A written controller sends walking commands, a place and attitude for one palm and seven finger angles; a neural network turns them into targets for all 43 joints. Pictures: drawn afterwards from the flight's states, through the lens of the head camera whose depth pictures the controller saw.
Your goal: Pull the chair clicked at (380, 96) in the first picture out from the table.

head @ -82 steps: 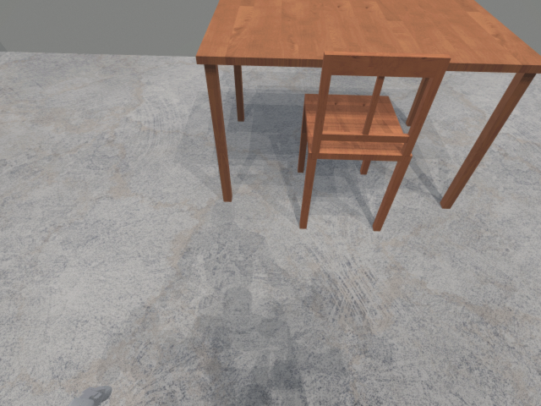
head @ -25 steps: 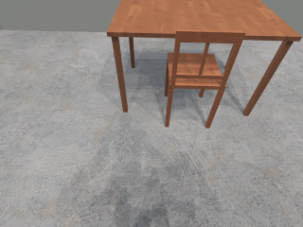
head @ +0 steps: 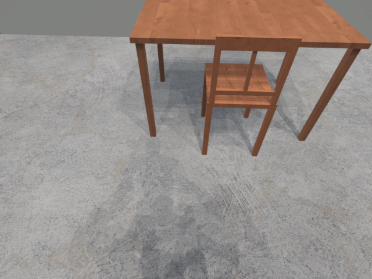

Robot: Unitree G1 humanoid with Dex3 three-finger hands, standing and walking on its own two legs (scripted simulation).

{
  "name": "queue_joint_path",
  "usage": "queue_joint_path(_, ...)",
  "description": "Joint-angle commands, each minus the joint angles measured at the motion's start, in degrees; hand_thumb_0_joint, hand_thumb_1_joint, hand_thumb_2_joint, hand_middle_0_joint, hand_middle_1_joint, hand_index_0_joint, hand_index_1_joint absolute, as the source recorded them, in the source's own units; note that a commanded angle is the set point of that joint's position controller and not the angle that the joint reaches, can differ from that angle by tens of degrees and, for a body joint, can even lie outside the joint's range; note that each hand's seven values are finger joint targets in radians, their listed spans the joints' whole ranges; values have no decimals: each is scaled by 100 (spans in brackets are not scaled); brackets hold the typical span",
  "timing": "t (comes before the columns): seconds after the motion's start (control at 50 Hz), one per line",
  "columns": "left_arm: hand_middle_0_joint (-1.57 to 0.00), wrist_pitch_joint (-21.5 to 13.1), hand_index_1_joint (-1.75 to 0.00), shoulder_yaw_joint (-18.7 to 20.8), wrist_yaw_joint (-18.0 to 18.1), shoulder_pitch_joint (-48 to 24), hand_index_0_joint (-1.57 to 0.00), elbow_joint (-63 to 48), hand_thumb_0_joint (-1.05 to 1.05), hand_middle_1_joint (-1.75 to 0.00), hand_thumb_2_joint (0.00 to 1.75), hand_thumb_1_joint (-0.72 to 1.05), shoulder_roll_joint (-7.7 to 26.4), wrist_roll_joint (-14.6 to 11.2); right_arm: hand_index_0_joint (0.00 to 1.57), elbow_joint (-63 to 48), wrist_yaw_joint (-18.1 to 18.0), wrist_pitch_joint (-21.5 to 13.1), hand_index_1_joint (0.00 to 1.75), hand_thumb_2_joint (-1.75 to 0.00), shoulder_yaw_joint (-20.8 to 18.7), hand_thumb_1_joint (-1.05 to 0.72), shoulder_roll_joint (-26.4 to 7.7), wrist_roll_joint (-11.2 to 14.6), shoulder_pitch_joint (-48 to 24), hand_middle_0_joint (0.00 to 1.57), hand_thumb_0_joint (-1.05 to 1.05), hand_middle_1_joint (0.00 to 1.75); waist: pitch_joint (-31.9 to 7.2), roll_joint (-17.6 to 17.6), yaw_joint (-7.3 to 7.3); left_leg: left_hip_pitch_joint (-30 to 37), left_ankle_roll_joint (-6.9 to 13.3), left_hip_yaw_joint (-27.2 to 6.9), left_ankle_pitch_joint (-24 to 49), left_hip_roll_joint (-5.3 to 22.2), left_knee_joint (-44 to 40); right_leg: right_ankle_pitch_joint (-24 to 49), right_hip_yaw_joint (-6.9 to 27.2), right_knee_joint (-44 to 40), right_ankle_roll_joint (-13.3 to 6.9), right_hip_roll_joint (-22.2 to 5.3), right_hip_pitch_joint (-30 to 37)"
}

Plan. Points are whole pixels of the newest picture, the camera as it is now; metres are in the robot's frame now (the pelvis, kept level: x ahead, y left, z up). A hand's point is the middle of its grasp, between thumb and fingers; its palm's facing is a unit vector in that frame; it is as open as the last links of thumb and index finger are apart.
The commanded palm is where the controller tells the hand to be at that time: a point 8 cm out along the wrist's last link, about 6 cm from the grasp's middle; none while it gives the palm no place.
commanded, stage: walk to a spot facing it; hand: left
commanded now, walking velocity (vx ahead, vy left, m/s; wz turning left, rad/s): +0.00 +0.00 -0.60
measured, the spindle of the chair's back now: (249, 71) +1.05 -0.24 -0.12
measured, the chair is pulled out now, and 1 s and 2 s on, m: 0.00 0.00 0.00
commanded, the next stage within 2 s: none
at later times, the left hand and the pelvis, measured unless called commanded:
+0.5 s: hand out of the picture +0.04 +0.15 -0.16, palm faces -0.19 -0.95 -0.26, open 7.4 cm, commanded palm none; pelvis -0.03 -0.03 -0.01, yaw -15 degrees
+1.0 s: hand out of the picture +0.15 +0.21 -0.17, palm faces -0.45 -0.87 -0.21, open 7.4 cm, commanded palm none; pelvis -0.02 +0.05 +0.00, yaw -32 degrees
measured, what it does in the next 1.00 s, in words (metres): steps on the spot, turning right: left foot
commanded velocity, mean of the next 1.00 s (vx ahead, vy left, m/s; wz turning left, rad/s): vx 0.06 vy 0.00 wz -0.60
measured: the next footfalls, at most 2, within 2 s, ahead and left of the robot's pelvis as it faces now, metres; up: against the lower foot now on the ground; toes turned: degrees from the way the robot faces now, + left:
left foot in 0.88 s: +0.05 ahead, +0.12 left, +0.00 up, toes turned -29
right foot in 1.46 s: +0.02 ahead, -0.24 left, +0.00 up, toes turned -58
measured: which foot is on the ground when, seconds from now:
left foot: down 0.00-0.32, up 0.34-0.86, down 0.88-1.00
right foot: down 0.00-0.86, up 0.88-1.00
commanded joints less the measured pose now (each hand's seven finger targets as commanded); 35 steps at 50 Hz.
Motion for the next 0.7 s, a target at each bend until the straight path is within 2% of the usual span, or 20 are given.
queue_joint_path(0.0,-20,68,-30,177,84,114,-20,-421,0,-30,90,90,618,-16,20,-387,-117,-18,30,-90,-202,-90,-529,18,235,20,0,30,-377,-106,-80,215,94,-179,1021,698,198,1626,714,143,-128,-626,-316)
queue_joint_path(0.08,-20,164,-30,276,51,231,-20,-707,0,-30,90,90,606,14,20,-682,-158,66,30,-90,-361,-90,-641,5,304,20,0,30,-364,60,-85,209,193,-138,933,935,401,1612,704,747,-120,-413,-801)
queue_joint_path(0.12,-20,193,-30,313,21,265,-20,-833,0,-30,90,90,529,18,20,-820,-165,82,30,-90,-423,-90,-693,1,301,20,0,30,-307,350,-85,125,336,-272,821,1189,293,1210,566,1242,-64,-209,-1053)
queue_joint_path(0.14,-20,203,-30,326,4,321,-20,-883,0,-30,90,90,465,22,20,-882,-165,82,30,-90,-463,-90,-733,4,262,20,0,30,-298,532,-51,54,464,-384,891,1391,246,792,441,1622,-28,-108,-1149)
queue_joint_path(0.18,-20,249,-30,358,-30,416,-20,-997,0,-30,90,90,286,26,20,-998,-145,57,30,-90,-515,-90,-742,-10,148,20,0,30,-156,1018,14,-151,855,-544,1336,1911,14,-1171,6,2549,91,2,-1336)
queue_joint_path(0.2,-20,260,-30,388,-42,503,-20,-1045,0,-30,90,90,235,22,20,-1068,-139,49,30,-90,-530,-90,-714,-20,44,20,0,30,-143,1121,71,-291,959,-498,1532,2027,50,-1548,-21,2745,102,-107,-1260)
queue_joint_path(0.22,-20,268,-30,418,-57,613,-20,-1068,0,-30,90,90,221,22,20,-1151,-135,49,30,-90,-549,-90,-687,-27,-68,20,0,30,-89,1112,144,-576,928,-324,1472,2053,191,-1554,-8,2673,85,-245,-1024)
queue_joint_path(0.24,-20,260,-30,441,-75,848,-20,-1052,0,-30,90,90,225,30,20,-1224,-133,64,30,-90,-561,-90,-671,-27,-207,20,0,30,-142,882,290,-814,784,-146,1294,1952,553,-1268,-15,2295,55,-278,-665)
queue_joint_path(0.26,-20,225,-30,485,-81,1196,-20,-978,0,-30,90,90,219,50,20,-1268,-125,94,30,-90,-567,-90,-627,-29,-309,20,0,30,-163,515,490,-1122,485,218,855,1649,1293,-504,-42,1503,38,-277,-203)
queue_joint_path(0.28,-20,128,-30,570,-34,1412,-20,-951,0,-30,90,90,633,115,20,-1334,-101,165,30,-90,-527,-90,-309,3,-177,20,0,30,-130,-1055,537,-1701,-46,766,-577,784,2916,502,1264,61,-159,-969,-29)
queue_joint_path(0.3,-20,66,-30,622,54,1407,-20,-1028,0,-30,90,90,1121,103,20,-1540,-87,185,30,-90,-440,-90,65,19,-121,20,0,30,-57,-2169,402,-2674,-277,417,-2279,26,4253,1852,3405,-671,-628,-2122,-151)
queue_joint_path(0.32,-20,109,-30,615,110,1381,-20,-1066,0,-30,90,90,1007,40,20,-1523,-111,223,30,-90,-488,-90,-121,27,-123,20,0,30,-159,-1502,383,-2460,-169,-291,-2067,171,4548,1325,3044,-737,-851,-2060,-259)
queue_joint_path(0.34,-20,93,-30,622,134,1114,-20,-1138,0,-30,90,90,796,31,20,-1448,-95,232,30,-90,-518,-90,-161,24,-102,20,0,30,-34,-1448,274,-2496,-143,-293,-1658,274,4597,830,2865,-850,-669,-1758,-462)
queue_joint_path(0.36,-20,92,-30,601,116,819,-20,-1215,0,-30,90,90,675,22,20,-1359,-89,216,30,-90,-528,-90,-151,28,-63,20,0,30,18,-1034,157,-2520,-169,-377,-1271,332,4727,513,2698,-728,-642,-1543,-480)
queue_joint_path(0.38,-20,75,-30,560,96,687,-20,-1275,0,-30,90,90,527,-3,20,-1301,-80,212,30,-90,-541,-90,-154,3,-27,20,0,30,81,-773,103,-2479,-209,-372,-922,371,4721,583,2389,-660,-584,-1344,-532)
queue_joint_path(0.44,-20,9,-30,561,100,830,-20,-1237,0,-30,90,90,407,-18,20,-1210,-85,209,30,-90,-532,-90,-30,-7,211,20,0,30,-443,-527,41,-2452,-312,-322,-603,323,4470,1219,1994,-418,-588,-1100,79)
queue_joint_path(0.52,-20,27,-30,599,81,1076,-20,-1179,0,-30,90,90,365,-9,20,-1281,-118,232,30,-90,-522,-90,20,-26,76,20,0,30,-558,-528,150,-2592,-367,-358,-574,224,4293,1041,2137,-444,-598,-991,335)
queue_joint_path(0.54,-20,35,-30,602,79,1120,-20,-1181,0,-30,90,90,350,-6,20,-1321,-122,235,30,-90,-528,-90,20,-20,41,20,0,30,-529,-644,184,-2572,-375,-376,-571,221,4230,944,2196,-463,-555,-964,291)
queue_joint_path(0.56,-20,40,-30,611,81,1092,-20,-1185,0,-30,90,90,353,8,20,-1344,-131,228,30,-90,-517,-90,10,-28,44,20,0,30,-518,-665,160,-2599,-382,-384,-627,221,4143,926,2257,-472,-639,-993,325)
queue_joint_path(0.68,-20,84,-30,648,84,1122,-20,-1192,0,-30,90,90,430,59,20,-1532,-155,155,30,-90,-478,-90,33,9,-173,20,0,30,-598,-784,278,-2174,-329,-369,-1073,97,3034,1185,2721,-383,-1007,-990,265)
